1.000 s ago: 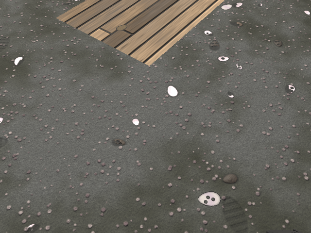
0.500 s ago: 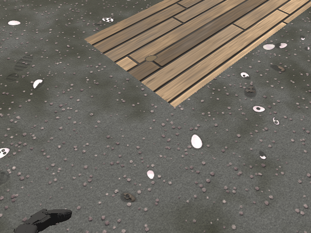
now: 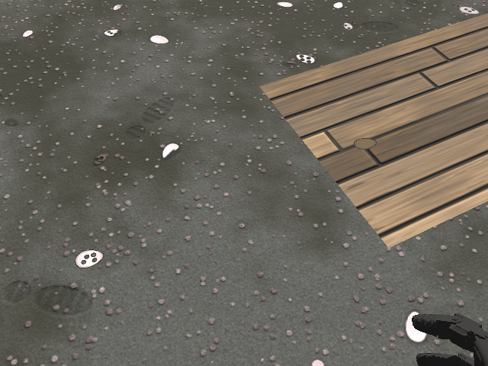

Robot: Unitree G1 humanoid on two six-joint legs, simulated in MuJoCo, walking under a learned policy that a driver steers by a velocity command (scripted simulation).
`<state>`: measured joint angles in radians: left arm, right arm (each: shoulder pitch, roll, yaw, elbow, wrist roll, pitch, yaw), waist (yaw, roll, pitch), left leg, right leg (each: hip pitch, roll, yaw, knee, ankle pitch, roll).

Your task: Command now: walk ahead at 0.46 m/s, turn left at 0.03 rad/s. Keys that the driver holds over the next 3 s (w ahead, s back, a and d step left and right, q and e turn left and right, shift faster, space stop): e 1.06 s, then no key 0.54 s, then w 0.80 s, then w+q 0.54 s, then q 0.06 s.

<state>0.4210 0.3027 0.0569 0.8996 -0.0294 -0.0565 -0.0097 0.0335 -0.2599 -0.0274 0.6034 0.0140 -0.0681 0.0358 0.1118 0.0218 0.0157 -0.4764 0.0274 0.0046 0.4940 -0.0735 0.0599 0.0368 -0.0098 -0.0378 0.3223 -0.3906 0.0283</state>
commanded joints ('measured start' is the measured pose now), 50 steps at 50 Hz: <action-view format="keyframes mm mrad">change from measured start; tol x32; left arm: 1 -59 102 3 -88 31 -10 10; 50 -209 213 98 -307 15 92 37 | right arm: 1 376 -249 -95 23 -29 -3 -25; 50 33 -164 -78 66 -51 45 -61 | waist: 1 -248 48 -269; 23 -100 56 -53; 26 -95 -352 -203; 50 -64 124 -50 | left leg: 1 655 194 -216 6 123 118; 2 861 401 -609 -93 100 258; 9 300 237 -74 -217 592 172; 24 395 222 138 79 423 45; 26 -104 -52 176 638 -542 -136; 28 -172 -28 -83 787 -584 -113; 50 274 300 -363 -208 59 160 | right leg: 1 -337 -105 23 534 483 -81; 2 -656 51 53 831 -188 -26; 3 -715 13 168 932 -213 -26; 22 -514 -50 7 321 156 -43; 26 88 -349 530 128 1097 -393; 45 -304 -99 511 74 265 -191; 50 -628 78 205 807 -121 6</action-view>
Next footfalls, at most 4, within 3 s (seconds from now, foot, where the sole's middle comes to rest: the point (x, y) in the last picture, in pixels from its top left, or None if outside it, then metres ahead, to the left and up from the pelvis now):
0.50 right None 0.25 -0.12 -0.77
0.92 left None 0.31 0.08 -0.77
1.32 right None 0.14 -0.11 -0.77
2.34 right None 0.49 -0.36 -0.77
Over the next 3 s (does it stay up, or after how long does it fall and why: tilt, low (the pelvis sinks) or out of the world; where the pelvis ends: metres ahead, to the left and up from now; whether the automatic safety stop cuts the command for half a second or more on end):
stays up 0.74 -0.34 0.00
